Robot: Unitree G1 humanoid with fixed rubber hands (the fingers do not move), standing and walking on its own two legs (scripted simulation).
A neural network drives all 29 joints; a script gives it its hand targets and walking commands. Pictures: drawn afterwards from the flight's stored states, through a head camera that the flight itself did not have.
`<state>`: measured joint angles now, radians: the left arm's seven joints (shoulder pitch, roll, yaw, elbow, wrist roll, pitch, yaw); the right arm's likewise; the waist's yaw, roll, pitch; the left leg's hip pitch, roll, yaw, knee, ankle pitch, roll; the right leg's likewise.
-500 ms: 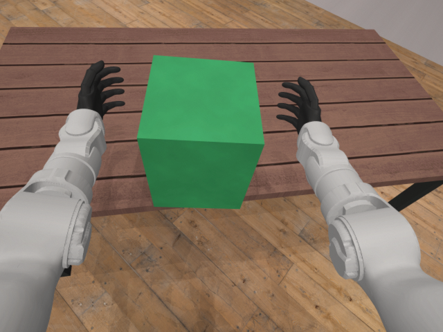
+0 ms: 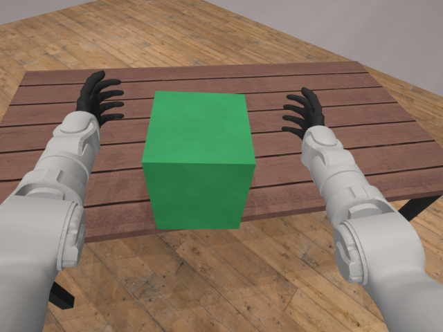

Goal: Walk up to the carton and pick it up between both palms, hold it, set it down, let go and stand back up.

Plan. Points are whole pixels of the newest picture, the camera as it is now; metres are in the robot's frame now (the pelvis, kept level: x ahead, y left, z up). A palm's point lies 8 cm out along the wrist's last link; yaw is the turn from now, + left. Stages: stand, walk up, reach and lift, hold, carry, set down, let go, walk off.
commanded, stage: set down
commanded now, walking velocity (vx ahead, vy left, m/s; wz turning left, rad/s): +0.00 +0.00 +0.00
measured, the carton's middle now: (199, 163) +0.50 +0.02 -0.02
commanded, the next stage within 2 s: none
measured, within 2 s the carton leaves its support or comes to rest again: neither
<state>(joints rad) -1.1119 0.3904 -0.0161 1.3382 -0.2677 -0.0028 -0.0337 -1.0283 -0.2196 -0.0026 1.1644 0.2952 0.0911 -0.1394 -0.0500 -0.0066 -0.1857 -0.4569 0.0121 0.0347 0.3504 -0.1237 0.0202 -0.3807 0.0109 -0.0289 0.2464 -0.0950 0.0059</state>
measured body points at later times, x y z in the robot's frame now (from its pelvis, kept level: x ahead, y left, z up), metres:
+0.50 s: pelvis -0.01 +0.00 +0.00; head +0.03 +0.01 +0.45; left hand +0.39 +0.22 +0.04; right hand +0.39 -0.17 +0.05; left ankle +0.01 +0.10 -0.75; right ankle +0.00 -0.12 -0.75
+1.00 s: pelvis +0.01 +0.00 +0.00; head +0.05 +0.02 +0.45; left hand +0.33 +0.21 -0.02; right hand +0.32 -0.18 -0.01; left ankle +0.01 +0.10 -0.75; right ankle +0.00 -0.12 -0.75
